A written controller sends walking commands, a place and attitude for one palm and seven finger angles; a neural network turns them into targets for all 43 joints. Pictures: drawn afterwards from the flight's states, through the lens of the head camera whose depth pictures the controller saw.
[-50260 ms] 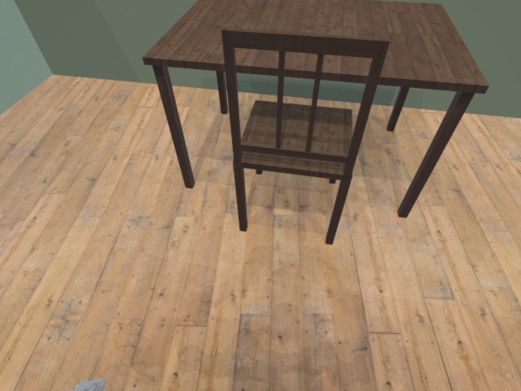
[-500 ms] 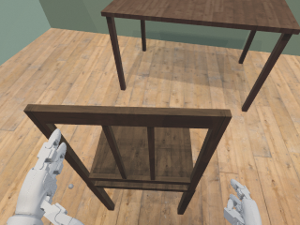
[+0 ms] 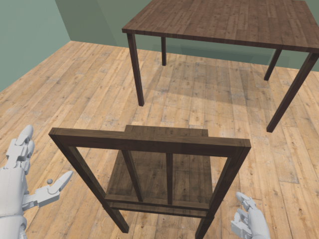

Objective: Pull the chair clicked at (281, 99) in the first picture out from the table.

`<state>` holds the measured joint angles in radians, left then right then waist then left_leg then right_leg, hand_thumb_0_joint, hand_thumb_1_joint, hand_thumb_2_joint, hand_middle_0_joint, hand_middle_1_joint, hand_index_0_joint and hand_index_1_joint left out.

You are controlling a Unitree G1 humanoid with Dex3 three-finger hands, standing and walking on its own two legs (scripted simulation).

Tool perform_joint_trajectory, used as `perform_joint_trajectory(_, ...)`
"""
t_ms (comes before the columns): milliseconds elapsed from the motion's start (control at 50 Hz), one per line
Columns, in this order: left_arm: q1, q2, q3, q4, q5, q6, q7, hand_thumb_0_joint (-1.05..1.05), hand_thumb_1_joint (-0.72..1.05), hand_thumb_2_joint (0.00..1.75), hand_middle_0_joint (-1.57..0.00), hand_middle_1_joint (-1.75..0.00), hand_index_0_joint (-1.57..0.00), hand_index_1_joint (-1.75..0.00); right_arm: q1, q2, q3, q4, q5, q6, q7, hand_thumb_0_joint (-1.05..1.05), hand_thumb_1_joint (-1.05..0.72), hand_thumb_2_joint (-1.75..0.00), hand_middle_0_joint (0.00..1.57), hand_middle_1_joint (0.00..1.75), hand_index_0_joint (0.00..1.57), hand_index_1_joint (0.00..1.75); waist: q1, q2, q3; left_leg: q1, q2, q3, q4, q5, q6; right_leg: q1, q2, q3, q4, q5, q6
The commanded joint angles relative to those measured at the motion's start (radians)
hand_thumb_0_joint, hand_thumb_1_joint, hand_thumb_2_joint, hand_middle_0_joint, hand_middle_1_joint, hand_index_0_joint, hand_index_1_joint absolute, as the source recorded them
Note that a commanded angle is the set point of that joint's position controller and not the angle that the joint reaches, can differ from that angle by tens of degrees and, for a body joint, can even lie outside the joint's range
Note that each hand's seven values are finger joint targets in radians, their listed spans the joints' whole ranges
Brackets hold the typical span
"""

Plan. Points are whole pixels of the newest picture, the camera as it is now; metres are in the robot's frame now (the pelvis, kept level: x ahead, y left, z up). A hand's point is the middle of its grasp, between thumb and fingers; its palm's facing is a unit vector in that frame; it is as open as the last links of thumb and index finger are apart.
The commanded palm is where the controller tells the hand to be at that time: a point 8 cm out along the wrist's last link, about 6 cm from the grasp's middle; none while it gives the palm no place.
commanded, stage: draw the hand back to the body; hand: left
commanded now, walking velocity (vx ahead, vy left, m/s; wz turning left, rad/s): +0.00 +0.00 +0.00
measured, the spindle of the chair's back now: (134, 179) +0.29 +0.12 -0.07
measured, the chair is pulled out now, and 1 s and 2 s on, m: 0.74 0.74 0.74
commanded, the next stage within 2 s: step back with the hand held close in 0.54 s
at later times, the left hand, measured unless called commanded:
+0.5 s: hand (42, 168) +0.19 +0.25 +0.16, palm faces +0.44 -0.79 -0.43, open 7.5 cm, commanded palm +0.15 +0.29 +0.18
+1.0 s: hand (40, 176) +0.18 +0.25 +0.15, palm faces +0.31 -0.77 -0.56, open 7.4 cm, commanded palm +0.12 +0.30 +0.18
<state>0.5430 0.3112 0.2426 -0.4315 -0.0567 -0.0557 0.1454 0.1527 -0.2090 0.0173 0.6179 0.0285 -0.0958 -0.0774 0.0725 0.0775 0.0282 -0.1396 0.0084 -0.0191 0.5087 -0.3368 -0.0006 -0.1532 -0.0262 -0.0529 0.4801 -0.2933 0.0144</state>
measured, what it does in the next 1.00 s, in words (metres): stands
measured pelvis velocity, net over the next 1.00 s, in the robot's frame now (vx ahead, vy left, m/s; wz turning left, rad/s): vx -0.03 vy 0.00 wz -0.03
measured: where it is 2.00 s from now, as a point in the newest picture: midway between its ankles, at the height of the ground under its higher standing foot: outside the picture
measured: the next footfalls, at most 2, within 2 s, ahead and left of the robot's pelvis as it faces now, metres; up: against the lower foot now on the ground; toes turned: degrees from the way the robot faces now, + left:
none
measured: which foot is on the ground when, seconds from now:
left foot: down 0.00-1.00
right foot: down 0.00-1.00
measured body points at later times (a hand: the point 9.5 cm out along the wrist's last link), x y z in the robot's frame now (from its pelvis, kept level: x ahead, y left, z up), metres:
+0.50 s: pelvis +0.00 -0.01 +0.00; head +0.01 -0.03 +0.45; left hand +0.17 +0.29 +0.18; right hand +0.19 -0.24 -0.09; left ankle -0.04 +0.12 -0.74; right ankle -0.02 -0.13 -0.74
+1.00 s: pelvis -0.03 +0.00 +0.00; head +0.02 -0.03 +0.45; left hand +0.16 +0.29 +0.18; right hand +0.15 -0.24 -0.10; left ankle -0.04 +0.12 -0.74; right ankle -0.02 -0.13 -0.74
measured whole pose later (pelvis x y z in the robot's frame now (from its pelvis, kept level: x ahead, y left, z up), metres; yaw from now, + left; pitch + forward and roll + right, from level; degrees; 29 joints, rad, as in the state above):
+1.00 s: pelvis -0.03 +0.00 +0.00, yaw -2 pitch +1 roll +0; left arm 0.61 0.39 0.39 -0.48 -0.07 -0.15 0.12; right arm 0.14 -0.22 -0.04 0.57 0.04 -0.01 -0.07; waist 0.00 0.08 0.08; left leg -0.22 0.01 0.02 0.49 -0.28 0.01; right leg -0.26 -0.03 -0.01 0.48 -0.23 0.02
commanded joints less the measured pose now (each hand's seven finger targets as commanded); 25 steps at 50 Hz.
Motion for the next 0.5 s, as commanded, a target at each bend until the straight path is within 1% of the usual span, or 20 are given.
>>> perform_joint_trajectory(0,-0.069,0.190,0.171,-0.248,-0.005,-0.075,0.018,0.00,0.65,0.78,-0.16,-0.25,-0.16,-0.25,-0.106,-0.106,-0.047,-0.143,-0.004,-0.052,-0.005,0.00,-0.90,-0.90,0.20,0.30,0.20,0.30,-0.009,0.005,-0.110,0.028,0.047,-0.016,-0.079,0.405,0.011,0.072,-0.024,0.014,-0.057,0.333,-0.047)
perform_joint_trajectory(20,-0.071,0.204,0.193,-0.242,-0.005,-0.074,0.020,0.00,0.68,0.80,-0.17,-0.26,-0.17,-0.26,-0.107,-0.109,-0.048,-0.135,-0.005,-0.051,-0.003,0.00,-0.90,-0.90,0.20,0.30,0.20,0.30,-0.007,0.010,-0.108,0.023,0.046,-0.018,-0.080,0.417,0.008,0.082,-0.022,0.016,-0.061,0.344,-0.050)
perform_joint_trajectory(40,-0.069,0.192,0.189,-0.242,-0.004,-0.076,0.019,0.00,0.72,0.81,-0.18,-0.26,-0.18,-0.26,-0.107,-0.103,-0.047,-0.136,-0.004,-0.052,-0.002,0.00,-0.90,-0.90,0.20,0.30,0.20,0.30,-0.007,0.004,-0.112,0.033,0.048,-0.015,-0.081,0.439,0.009,0.086,-0.025,0.012,-0.060,0.357,-0.048)
perform_joint_trajectory(60,-0.067,0.204,0.208,-0.237,-0.009,-0.075,0.021,0.00,0.75,0.83,-0.18,-0.27,-0.18,-0.27,-0.105,-0.107,-0.051,-0.134,-0.004,-0.047,-0.001,0.00,-0.90,-0.90,0.20,0.30,0.20,0.30,-0.007,-0.010,-0.117,0.036,0.051,-0.016,-0.084,0.449,0.009,0.091,-0.023,0.012,-0.061,0.367,-0.047)
perform_joint_trajectory(80,-0.067,0.198,0.212,-0.221,-0.011,-0.074,0.020,0.00,0.79,0.85,-0.19,-0.28,-0.19,-0.28,-0.109,-0.106,-0.053,-0.132,-0.003,-0.044,-0.001,0.00,-0.90,-0.90,0.20,0.30,0.20,0.30,-0.006,-0.025,-0.109,0.034,0.051,-0.012,-0.086,0.445,0.010,0.093,-0.023,0.010,-0.065,0.370,-0.045)
perform_joint_trajectory(120,-0.092,0.222,0.242,-0.214,-0.012,-0.074,0.020,0.00,0.86,0.88,-0.19,-0.29,-0.19,-0.29,-0.115,-0.111,-0.056,-0.126,-0.001,-0.038,-0.001,0.00,-0.90,-0.90,0.20,0.30,0.20,0.30,-0.006,-0.012,-0.096,0.030,0.051,-0.009,-0.089,0.426,0.010,0.095,-0.022,0.016,-0.077,0.366,-0.048)
perform_joint_trajectory(140,-0.108,0.219,0.243,-0.214,-0.013,-0.079,0.020,0.00,0.90,0.90,-0.20,-0.30,-0.20,-0.30,-0.110,-0.109,-0.054,-0.125,-0.001,-0.037,-0.001,0.00,-0.90,-0.90,0.20,0.30,0.20,0.30,-0.009,-0.027,-0.099,0.031,0.048,-0.008,-0.093,0.417,0.012,0.099,-0.023,0.013,-0.079,0.367,-0.045)
perform_joint_trajectory(180,-0.065,0.173,0.209,-0.154,-0.015,-0.075,0.013,0.00,0.90,0.90,-0.20,-0.30,-0.20,-0.30,-0.117,-0.110,-0.060,-0.122,0.001,-0.029,0.000,0.00,-0.90,-0.90,0.20,0.30,0.20,0.30,-0.011,-0.055,-0.076,0.030,0.051,0.000,-0.095,0.397,0.017,0.080,-0.023,0.010,-0.084,0.354,-0.040)
perform_joint_trajectory(200,-0.068,0.166,0.199,-0.156,-0.019,-0.075,0.010,0.00,0.90,0.90,-0.20,-0.30,-0.20,-0.30,-0.117,-0.114,-0.063,-0.126,0.002,-0.024,0.002,0.00,-0.90,-0.90,0.20,0.30,0.20,0.30,-0.011,-0.071,-0.074,0.026,0.051,-0.001,-0.098,0.388,0.017,0.080,-0.023,0.009,-0.085,0.348,-0.039)
perform_joint_trajectory(220,-0.069,0.164,0.192,-0.154,-0.017,-0.074,0.007,0.00,0.90,0.90,-0.20,-0.30,-0.20,-0.30,-0.122,-0.117,-0.065,-0.123,0.003,-0.021,0.002,0.00,-0.90,-0.90,0.20,0.30,0.20,0.30,-0.013,-0.041,-0.070,0.022,0.050,-0.002,-0.098,0.383,0.017,0.080,-0.024,0.015,-0.090,0.342,-0.042)
perform_joint_trajectory(260,-0.086,0.190,0.206,-0.198,-0.015,-0.085,0.010,0.00,0.90,0.90,-0.20,-0.30,-0.20,-0.30,-0.118,-0.118,-0.066,-0.128,0.001,-0.025,0.003,0.00,-0.90,-0.90,0.20,0.30,0.20,0.30,-0.008,-0.026,-0.097,0.033,0.048,-0.002,-0.099,0.386,0.019,0.091,-0.026,0.015,-0.085,0.348,-0.041)
perform_joint_trajectory(300,-0.097,0.212,0.218,-0.233,-0.013,-0.091,0.013,0.00,0.90,0.90,-0.20,-0.30,-0.20,-0.30,-0.119,-0.119,-0.066,-0.133,0.000,-0.031,0.001,0.00,-0.90,-0.90,0.20,0.30,0.20,0.30,-0.005,-0.034,-0.121,0.044,0.047,-0.005,-0.099,0.387,0.019,0.097,-0.025,0.017,-0.082,0.343,-0.040)
perform_joint_trajectory(320,-0.106,0.236,0.240,-0.235,-0.012,-0.089,0.017,0.00,0.90,0.90,-0.20,-0.30,-0.20,-0.30,-0.122,-0.120,-0.064,-0.127,-0.001,-0.033,0.000,0.00,-0.90,-0.90,0.20,0.30,0.20,0.30,-0.004,-0.011,-0.114,0.037,0.045,-0.006,-0.098,0.384,0.017,0.102,-0.025,0.022,-0.085,0.346,-0.045)
perform_joint_trajectory(340,-0.100,0.223,0.229,-0.251,-0.009,-0.093,0.017,0.00,0.90,0.90,-0.20,-0.30,-0.20,-0.30,-0.118,-0.114,-0.062,-0.128,0.000,-0.038,0.000,0.00,-0.90,-0.90,0.20,0.30,0.20,0.30,-0.004,0.013,-0.121,0.045,0.045,-0.003,-0.097,0.397,0.017,0.103,-0.026,0.023,-0.083,0.353,-0.045)
perform_joint_trajectory(360,-0.087,0.226,0.237,-0.244,-0.012,-0.092,0.019,0.00,0.90,0.90,-0.20,-0.30,-0.20,-0.30,-0.117,-0.113,-0.063,-0.126,0.000,-0.040,-0.001,0.00,-0.90,-0.90,0.20,0.30,0.20,0.30,-0.004,0.004,-0.126,0.048,0.046,-0.002,-0.096,0.402,0.016,0.104,-0.026,0.020,-0.083,0.359,-0.044)
perform_joint_trajectory(400,-0.087,0.221,0.234,-0.240,-0.011,-0.091,0.020,0.00,0.90,0.90,-0.20,-0.30,-0.20,-0.30,-0.117,-0.112,-0.061,-0.125,0.000,-0.042,-0.001,0.00,-0.90,-0.90,0.20,0.30,0.20,0.30,-0.004,0.005,-0.119,0.046,0.046,-0.002,-0.096,0.405,0.016,0.103,-0.026,0.019,-0.084,0.360,-0.045)
perform_joint_trajectory(420,-0.090,0.225,0.239,-0.225,-0.010,-0.086,0.020,0.00,0.90,0.90,-0.20,-0.30,-0.20,-0.30,-0.119,-0.114,-0.062,-0.118,0.001,-0.040,-0.002,0.00,-0.90,-0.90,0.20,0.30,0.20,0.30,-0.006,0.009,-0.096,0.036,0.046,-0.003,-0.095,0.397,0.014,0.097,-0.023,0.025,-0.092,0.359,-0.048)
perform_joint_trajectory(440,-0.088,0.212,0.230,-0.214,-0.012,-0.087,0.020,0.00,0.90,0.90,-0.20,-0.30,-0.20,-0.30,-0.118,-0.112,-0.062,-0.121,0.001,-0.039,-0.003,0.00,-0.90,-0.90,0.20,0.30,0.20,0.30,-0.008,-0.019,-0.089,0.033,0.047,0.000,-0.099,0.382,0.015,0.093,-0.024,0.019,-0.091,0.353,-0.045)
perform_joint_trajectory(480,-0.086,0.207,0.227,-0.209,-0.015,-0.089,0.018,0.00,0.90,0.90,-0.20,-0.30,-0.20,-0.30,-0.120,-0.115,-0.064,-0.123,0.002,-0.038,-0.004,0.00,-0.90,-0.90,0.20,0.30,0.20,0.30,-0.008,-0.020,-0.094,0.036,0.046,0.001,-0.099,0.370,0.017,0.090,-0.024,0.021,-0.091,0.343,-0.043)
